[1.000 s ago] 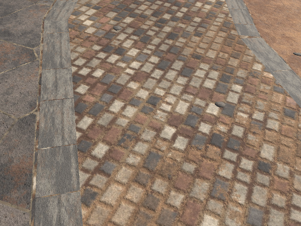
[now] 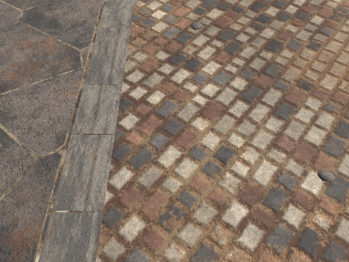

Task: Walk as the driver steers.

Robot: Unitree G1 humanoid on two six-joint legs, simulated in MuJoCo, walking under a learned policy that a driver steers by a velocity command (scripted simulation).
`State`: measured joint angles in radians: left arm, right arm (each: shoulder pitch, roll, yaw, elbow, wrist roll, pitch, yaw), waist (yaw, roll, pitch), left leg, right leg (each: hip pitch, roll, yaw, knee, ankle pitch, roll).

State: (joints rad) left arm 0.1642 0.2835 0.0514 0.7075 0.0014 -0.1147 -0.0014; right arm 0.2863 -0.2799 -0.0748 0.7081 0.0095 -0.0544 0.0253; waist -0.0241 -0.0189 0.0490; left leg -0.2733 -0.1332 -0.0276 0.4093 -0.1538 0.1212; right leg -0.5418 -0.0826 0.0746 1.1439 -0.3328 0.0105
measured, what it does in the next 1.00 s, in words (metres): walks ahead, turning right: right foot, then left foot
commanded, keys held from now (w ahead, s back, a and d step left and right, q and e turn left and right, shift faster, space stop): w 0.06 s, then w+e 0.82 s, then w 0.12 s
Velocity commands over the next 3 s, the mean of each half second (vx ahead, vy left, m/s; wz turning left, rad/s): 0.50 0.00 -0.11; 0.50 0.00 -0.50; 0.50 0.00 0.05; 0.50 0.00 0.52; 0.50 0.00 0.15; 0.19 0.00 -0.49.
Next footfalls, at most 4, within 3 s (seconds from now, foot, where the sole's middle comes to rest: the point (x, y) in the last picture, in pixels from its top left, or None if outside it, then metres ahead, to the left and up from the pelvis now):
0.32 right None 0.37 -0.16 -0.78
0.82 left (181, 207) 0.67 -0.02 -0.78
1.32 right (260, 178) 0.80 -0.37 -0.78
1.84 left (210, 119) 1.14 -0.18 -0.78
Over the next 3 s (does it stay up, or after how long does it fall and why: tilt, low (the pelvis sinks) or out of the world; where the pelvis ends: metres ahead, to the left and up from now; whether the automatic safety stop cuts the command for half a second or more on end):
stays up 1.52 -0.27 0.00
